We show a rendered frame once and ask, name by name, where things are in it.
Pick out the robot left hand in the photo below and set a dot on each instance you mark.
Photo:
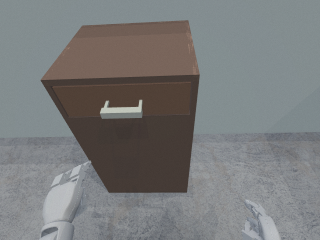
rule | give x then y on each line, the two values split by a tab
66	200

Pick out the cabinet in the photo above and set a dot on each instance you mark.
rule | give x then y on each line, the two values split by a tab
151	154

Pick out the handle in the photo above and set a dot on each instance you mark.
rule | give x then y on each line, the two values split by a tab
121	112

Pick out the drawer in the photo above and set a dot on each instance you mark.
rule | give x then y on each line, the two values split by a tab
159	98

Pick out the robot right hand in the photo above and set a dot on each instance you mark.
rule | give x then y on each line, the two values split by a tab
263	229

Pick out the robot left forearm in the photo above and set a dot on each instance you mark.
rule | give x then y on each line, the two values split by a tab
57	230

